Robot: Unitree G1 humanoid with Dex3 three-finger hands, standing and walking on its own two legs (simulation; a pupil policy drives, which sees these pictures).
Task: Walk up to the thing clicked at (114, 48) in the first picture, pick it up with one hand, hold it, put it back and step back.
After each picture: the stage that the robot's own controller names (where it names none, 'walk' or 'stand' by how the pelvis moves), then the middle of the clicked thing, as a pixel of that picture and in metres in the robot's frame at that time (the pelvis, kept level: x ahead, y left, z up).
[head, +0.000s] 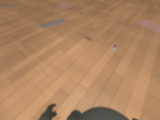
stand; (114, 47) +1.51 -0.49 -0.72
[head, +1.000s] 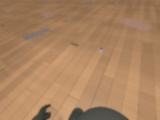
walk; (101, 50) +1.44 -0.08 -0.69
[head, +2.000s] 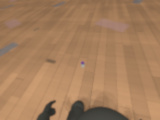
walk; (82, 64) +0.93 +0.24 -0.71
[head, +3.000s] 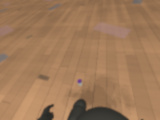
walk; (79, 82) +0.56 +0.26 -0.72
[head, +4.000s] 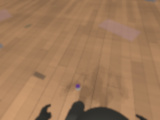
stand; (78, 87) +0.41 +0.21 -0.70
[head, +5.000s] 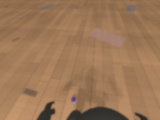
stand; (73, 100) +0.31 +0.22 -0.71
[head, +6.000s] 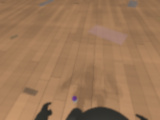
stand; (74, 99) +0.28 +0.21 -0.70
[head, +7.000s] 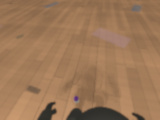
stand; (76, 99) +0.31 +0.19 -0.72
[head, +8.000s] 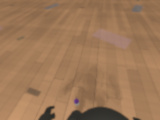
stand; (76, 102) +0.28 +0.19 -0.72
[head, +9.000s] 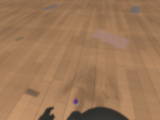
stand; (75, 102) +0.28 +0.19 -0.73
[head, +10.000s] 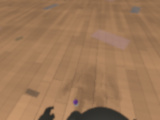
stand; (75, 102) +0.28 +0.19 -0.73
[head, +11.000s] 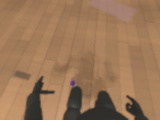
go down; (72, 83) +0.31 +0.20 -0.56
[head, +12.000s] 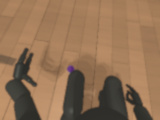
go down; (71, 70) +0.36 +0.21 -0.32
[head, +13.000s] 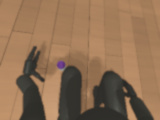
close in; (61, 66) +0.35 +0.24 -0.26
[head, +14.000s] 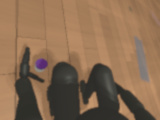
close; (40, 65) +0.34 +0.25 -0.21
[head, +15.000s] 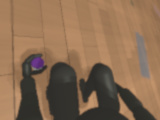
close; (38, 65) +0.34 +0.26 -0.21
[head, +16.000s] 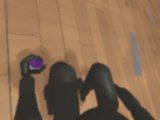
lift; (36, 64) +0.33 +0.26 -0.22
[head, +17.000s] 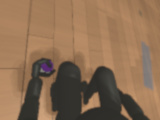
lift; (46, 67) +0.29 +0.26 -0.19
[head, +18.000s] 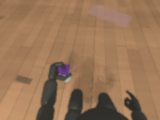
lift; (65, 73) +0.31 +0.19 +0.01
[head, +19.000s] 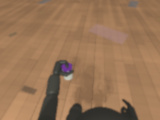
hold; (67, 71) +0.33 +0.19 +0.02
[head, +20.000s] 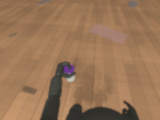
hold; (69, 73) +0.32 +0.17 +0.01
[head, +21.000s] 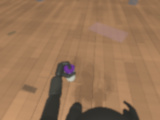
hold; (70, 72) +0.32 +0.17 +0.00
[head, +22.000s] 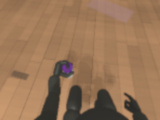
crouch; (68, 70) +0.34 +0.18 -0.06
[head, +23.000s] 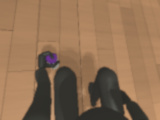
lower; (53, 61) +0.37 +0.23 -0.17
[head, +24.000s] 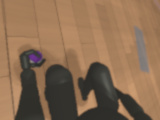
lower; (36, 60) +0.38 +0.26 -0.21
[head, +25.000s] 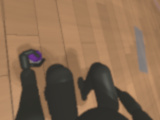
lower; (36, 59) +0.37 +0.26 -0.22
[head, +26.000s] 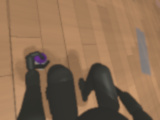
lower; (41, 62) +0.36 +0.24 -0.22
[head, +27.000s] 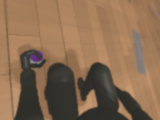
lower; (36, 60) +0.36 +0.26 -0.21
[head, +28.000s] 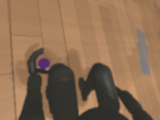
open; (43, 66) +0.33 +0.23 -0.22
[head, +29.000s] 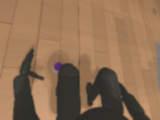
stand; (57, 67) +0.32 +0.21 -0.25
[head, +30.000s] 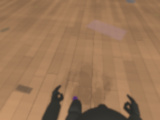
stand; (75, 99) +0.26 +0.15 -0.63
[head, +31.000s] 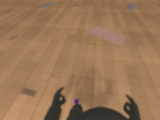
stand; (76, 102) +0.28 +0.16 -0.66
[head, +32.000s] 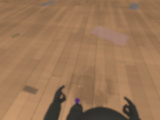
stand; (77, 101) +0.28 +0.16 -0.67
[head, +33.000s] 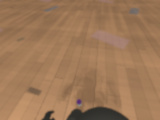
stand; (79, 102) +0.30 +0.15 -0.72
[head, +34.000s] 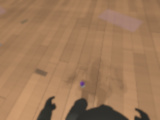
walk; (82, 84) +0.38 +0.16 -0.69
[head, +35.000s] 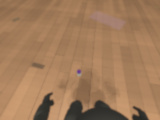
walk; (79, 73) +0.61 +0.17 -0.71
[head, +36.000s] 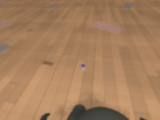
stand; (83, 67) +0.89 +0.22 -0.71
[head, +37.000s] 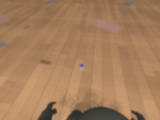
stand; (81, 67) +0.87 +0.20 -0.72
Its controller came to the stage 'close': yes
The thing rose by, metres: 0.71
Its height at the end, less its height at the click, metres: +0.00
